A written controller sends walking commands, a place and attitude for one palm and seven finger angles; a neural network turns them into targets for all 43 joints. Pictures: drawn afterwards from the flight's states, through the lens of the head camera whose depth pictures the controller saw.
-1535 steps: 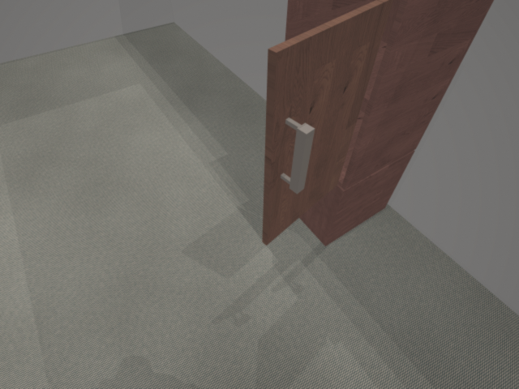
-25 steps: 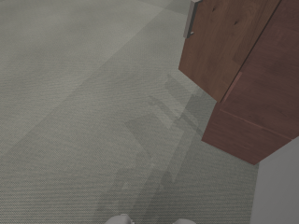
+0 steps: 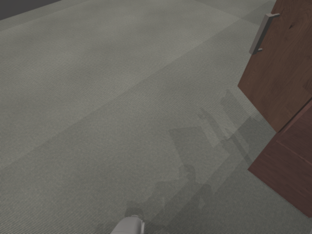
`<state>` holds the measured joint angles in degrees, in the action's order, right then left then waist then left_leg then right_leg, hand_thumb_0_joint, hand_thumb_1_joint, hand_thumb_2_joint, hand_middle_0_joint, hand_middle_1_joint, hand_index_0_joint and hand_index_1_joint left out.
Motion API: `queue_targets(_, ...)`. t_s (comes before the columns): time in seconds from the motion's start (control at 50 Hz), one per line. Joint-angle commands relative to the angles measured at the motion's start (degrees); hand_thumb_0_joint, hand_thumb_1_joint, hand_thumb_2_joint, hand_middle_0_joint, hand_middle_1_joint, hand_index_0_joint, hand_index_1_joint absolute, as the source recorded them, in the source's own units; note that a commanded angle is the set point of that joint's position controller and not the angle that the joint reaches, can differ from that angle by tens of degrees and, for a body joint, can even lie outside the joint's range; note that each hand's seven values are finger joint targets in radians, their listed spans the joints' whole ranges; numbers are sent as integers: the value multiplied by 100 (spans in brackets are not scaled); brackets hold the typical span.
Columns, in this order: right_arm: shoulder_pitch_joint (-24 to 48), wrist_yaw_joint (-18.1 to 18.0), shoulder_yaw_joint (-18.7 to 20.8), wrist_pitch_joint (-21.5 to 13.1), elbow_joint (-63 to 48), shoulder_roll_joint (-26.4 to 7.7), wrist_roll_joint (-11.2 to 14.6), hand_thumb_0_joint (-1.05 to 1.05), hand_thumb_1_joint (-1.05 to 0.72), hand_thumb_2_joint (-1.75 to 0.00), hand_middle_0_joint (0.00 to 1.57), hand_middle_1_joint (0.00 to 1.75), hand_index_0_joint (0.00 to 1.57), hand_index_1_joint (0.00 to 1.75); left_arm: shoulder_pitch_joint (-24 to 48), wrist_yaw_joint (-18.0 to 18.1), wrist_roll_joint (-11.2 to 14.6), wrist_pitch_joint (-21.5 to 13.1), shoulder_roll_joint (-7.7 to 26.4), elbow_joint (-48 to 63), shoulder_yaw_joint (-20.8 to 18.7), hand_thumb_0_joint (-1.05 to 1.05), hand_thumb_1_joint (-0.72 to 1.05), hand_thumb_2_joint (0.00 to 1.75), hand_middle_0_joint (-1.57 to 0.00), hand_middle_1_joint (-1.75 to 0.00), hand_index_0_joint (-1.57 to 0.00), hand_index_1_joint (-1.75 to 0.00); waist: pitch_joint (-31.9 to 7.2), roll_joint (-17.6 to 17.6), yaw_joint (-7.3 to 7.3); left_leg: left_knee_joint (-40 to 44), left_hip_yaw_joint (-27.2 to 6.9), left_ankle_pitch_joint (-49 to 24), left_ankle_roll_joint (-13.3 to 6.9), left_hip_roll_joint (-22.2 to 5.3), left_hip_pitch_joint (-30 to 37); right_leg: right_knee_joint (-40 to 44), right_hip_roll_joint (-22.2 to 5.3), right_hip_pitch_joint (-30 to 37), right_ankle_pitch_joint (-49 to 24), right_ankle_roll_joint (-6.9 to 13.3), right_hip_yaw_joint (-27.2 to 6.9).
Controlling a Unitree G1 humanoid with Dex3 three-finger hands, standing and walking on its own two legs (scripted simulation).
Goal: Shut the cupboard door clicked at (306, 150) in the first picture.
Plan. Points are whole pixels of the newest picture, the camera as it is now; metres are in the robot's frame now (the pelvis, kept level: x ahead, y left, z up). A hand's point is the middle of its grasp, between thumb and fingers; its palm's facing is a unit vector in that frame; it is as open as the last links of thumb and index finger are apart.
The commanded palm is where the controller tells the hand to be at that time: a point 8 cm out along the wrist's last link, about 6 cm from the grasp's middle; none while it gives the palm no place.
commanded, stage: walk to a spot facing it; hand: left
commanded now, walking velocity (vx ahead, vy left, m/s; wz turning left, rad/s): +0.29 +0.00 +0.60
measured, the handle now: (264, 34) +0.89 -0.46 +0.01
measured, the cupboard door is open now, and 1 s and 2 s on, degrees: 65 65 65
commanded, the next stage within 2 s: turn to face it in 1.08 s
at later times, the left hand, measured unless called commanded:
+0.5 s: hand (61, 228) +0.16 +0.29 -0.16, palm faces +0.28 -0.94 -0.21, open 7.3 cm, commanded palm none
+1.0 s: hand (76, 190) +0.27 +0.28 -0.18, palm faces +0.54 -0.82 -0.18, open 7.2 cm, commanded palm none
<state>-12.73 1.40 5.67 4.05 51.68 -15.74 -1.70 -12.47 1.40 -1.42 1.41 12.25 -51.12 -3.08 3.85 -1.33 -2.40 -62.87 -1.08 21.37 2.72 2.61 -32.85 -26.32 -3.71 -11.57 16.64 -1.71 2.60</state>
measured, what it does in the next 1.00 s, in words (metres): walks ahead, turning left: left foot, then right foot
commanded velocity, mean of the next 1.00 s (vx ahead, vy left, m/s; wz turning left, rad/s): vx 0.33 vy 0.00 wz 0.49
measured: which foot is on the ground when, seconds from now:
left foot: up 0.00-0.18, down 0.20-0.64, up 0.66-1.00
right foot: down 0.00-0.22, up 0.24-0.62, down 0.64-1.00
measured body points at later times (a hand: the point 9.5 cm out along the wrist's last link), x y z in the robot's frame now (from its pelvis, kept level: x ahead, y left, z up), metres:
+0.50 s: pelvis +0.14 +0.06 +0.00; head +0.17 +0.09 +0.45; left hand +0.14 +0.34 -0.14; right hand +0.23 -0.16 -0.14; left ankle +0.04 +0.14 -0.74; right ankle +0.27 -0.06 -0.69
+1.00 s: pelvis +0.36 +0.11 +0.00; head +0.39 +0.16 +0.44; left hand +0.24 +0.32 -0.16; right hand +0.56 -0.06 -0.14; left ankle +0.38 +0.25 -0.70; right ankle +0.36 -0.03 -0.74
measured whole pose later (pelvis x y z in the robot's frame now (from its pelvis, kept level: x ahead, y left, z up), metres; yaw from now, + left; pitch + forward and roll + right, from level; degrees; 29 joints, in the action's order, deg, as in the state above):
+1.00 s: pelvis +0.36 +0.11 +0.00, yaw +32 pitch +2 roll -2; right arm -9.5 2.7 3.7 0.5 53.8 -11.6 -1.4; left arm -17.7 0.3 -1.7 -3.7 11.1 -56.0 -3.7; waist 4.9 1.1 -0.3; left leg -47.2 5.1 13.3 -0.3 -4.8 -33.8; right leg -22.1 -5.2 -4.9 17.7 -2.2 17.8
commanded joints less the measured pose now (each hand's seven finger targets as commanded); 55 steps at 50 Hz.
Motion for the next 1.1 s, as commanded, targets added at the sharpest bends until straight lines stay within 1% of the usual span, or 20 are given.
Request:
queue_targets(0.0, 715, 138, -62, -219, -640, -199, 29, 0, -90, -90, 20, 30, 20, 30, -499, -3, -40, -340, 1164, 210, -287, 0, 90, 90, -20, -30, -20, -30, -63, 1145, 428, 769, 331, 186, 3, -426, -436, 1030, -1502, 1054, -979, 842, -541)
queue_targets(0.1, 986, 178, -165, -337, -725, -93, 61, 0, -90, -90, 20, 30, 20, 30, -910, -82, -71, -342, 1377, 46, -391, 0, 90, 90, -20, -30, -20, -30, -90, 1377, 587, 2365, 812, 376, -179, -309, 487, 696, -1663, 1065, -1217, 734, -147)
queue_targets(0.16, -159, 108, -96, -448, -403, -448, 22, 0, -90, -90, 20, 30, 20, 30, -765, -133, 12, -339, 1361, 73, -378, 0, 90, 90, -20, -30, -20, -30, -708, 743, -58, 3784, 913, -425, -382, -118, 2980, -1056, -1303, 24, -1747, 257, 711)
queue_targets(0.18, -880, 46, 106, -467, -263, -1174, -27, 0, -90, -90, 20, 30, 20, 30, -727, -196, 31, -326, 963, 266, -317, 0, 90, 90, -20, -30, -20, -30, -1184, -815, -418, 3962, -1111, -307, -970, -1497, 4552, -2745, -649, -1727, -114, -139, 1081)
queue_targets(0.2, -1708, -32, 220, -474, -35, -1678, -30, 0, -90, -90, 20, 30, 20, 30, 44, -232, 2, -348, 737, 720, -164, 0, 90, 90, -20, -30, -20, -30, -1150, -1570, -883, 4447, -2865, -1192, -1697, -2701, 5017, -4048, -184, -3276, 1940, -218, 662)
queue_targets(0.22, -1836, -92, 167, -475, 137, -1559, -8, 0, -90, -90, 20, 30, 20, 30, 644, -166, -21, -315, 822, 798, -199, 0, 90, 90, -20, -30, -20, -30, -909, -919, -915, 4508, -2737, -1009, -1721, -2683, 4386, -4403, -419, -3386, 1734, -62, -23)
queue_targets(0.3, -534, -225, -97, -648, -136, -761, 11, 0, -90, -90, 20, 30, 20, 30, 130, -289, -34, -261, 664, 342, -227, 0, 90, 90, -20, -30, -20, -30, -289, -669, -73, 4750, -1322, -1398, -1282, -1778, 3130, -3916, -524, -2834, 200, -153, -179)
queue_targets(0.52, -638, -224, -80, -762, 299, -553, 22, 0, -90, -90, 20, 30, 20, 30, 696, -365, 16, -282, 518, 532, -189, 0, 90, 90, -20, -30, -20, -30, 300, -453, 123, 4963, -762, -1611, -1314, -1472, 2411, -1405, -177, -1615, -1014, -87, 35)
queue_targets(0.58, -486, -233, -48, -730, 386, -595, 24, 0, -90, -90, 20, 30, 20, 30, -247, -333, 7, -371, 658, 294, -279, 0, 90, 90, -20, -30, -20, -30, 84, -144, 620, 3906, -709, -1977, -1131, -1296, 1901, -824, 105, -1, -827, 82, 143)
queue_targets(0.6, -542, -206, -66, -742, 420, -442, 74, 0, -90, -90, 20, 30, 20, 30, -1183, -289, -41, -453, 913, 17, -354, 0, 90, 90, -20, -30, -20, -30, -418, 458, 990, 2461, -477, -1960, -923, -862, 1354, -388, -110, 1380, -508, 207, -203)
queue_targets(0.62, -1008, -160, -132, -777, 331, 7, 166, 0, -90, -90, 20, 30, 20, 30, -1993, -192, -121, -504, 1532, -196, -517, 0, 90, 90, -20, -30, -20, -30, -1349, 2234, 1145, 265, 142, 155, -609, 149, 328, 530, -1797, 2631, 285, 683, -2372)
queue_targets(0.64, -884, -164, -123, -745, 195, 26, 135, 0, -90, -90, 20, 30, 20, 30, -1956, -156, -24, -470, 1604, -162, -464, 0, 90, 90, -20, -30, -20, -30, -1222, 2154, 1002, -1020, -168, 1340, -650, 123, -208, 1366, -2430, 2217, 1073, 940, -3556)
queue_targets(0.66, -724, -137, -89, -722, 211, 21, 74, 0, -90, -90, 20, 30, 20, 30, -1346, -128, -51, -471, 1379, -43, -434, 0, 90, 90, -20, -30, -20, -30, -916, 2195, 807, -1678, -406, 742, -655, -179, -478, 1622, -2308, 1484, 1995, 844, -3584)
queue_targets(0.7, -395, -72, -98, -642, 297, 71, 25, 0, -90, -90, 20, 30, 20, 30, -372, -71, -49, -473, 663, 178, -245, 0, 90, 90, -20, -30, -20, -30, -302, 914, 366, -1487, -339, -318, -554, -705, -167, 1507, -1841, 114, 1274, 697, -1753)
queue_targets(0.74, -571, -12, -141, -522, 380, 265, 15, 0, -90, -90, 20, 30, 20, 30, -315, -75, -58, -569, 449, 139, -191, 0, 90, 90, -20, -30, -20, -30, -348, 855, 163, -1047, -137, -589, -432, -776, 66, 1444, -1600, -168, 17, 645, -640)
queue_targets(0.96, 763, 229, -230, -516, -384, 294, 20, 0, -90, -90, 20, 30, 20, 30, -830, -74, -40, -622, 813, -208, -260, 0, 90, 90, -20, -30, -20, -30, -65, 745, 358, 2068, 677, -754, -407, -770, -60, 1065, -1799, 1059, -2075, 679, 805)
queue_targets(1.02, 1, 178, -150, -595, -288, -55, -15, 0, -90, -90, 20, 30, 20, 30, -692, -108, 3, -574, 1105, -154, -325, 0, 90, 90, -20, -30, -20, -30, -594, 604, -78, 2809, 1095, -724, -597, -222, 1572, -553, -1656, 921, -3389, 485, 1305)
queue_targets(1.04, -804, 128, -56, -608, -95, -432, -29, 0, -90, -90, 20, 30, 20, 30, -636, -130, 34, -542, 1094, -81, -337, 0, 90, 90, -20, -30, -20, -30, -1110, 210, -485, 3143, 766, -978, -734, -297, 3055, -1896, -1436, 118, -2851, 285, 1434)
queue_targets(1.06, -1481, 46, 155, -631, -29, -1254, -103, 0, -90, -90, 20, 30, 20, 30, -764, -213, 85, -488, 745, 152, -290, 0, 90, 90, -20, -30, -20, -30, -1649, -1491, -706, 3556, -1862, -1488, -1458, -1912, 4484, -3920, -487, -1785, 287, -141, 1479)
queue_targets(1.08, -1838, -61, 154, -595, 73, -1571, -11, 0, -90, -90, 20, 30, 20, 30, -6, -210, 59, -479, 714, 574, -150, 0, 90, 90, -20, -30, -20, -30, -1571, -1245, -858, 4155, -3257, -2471, -1971, -2726, 4650, -4908, -117, -2859, 1892, -146, 508)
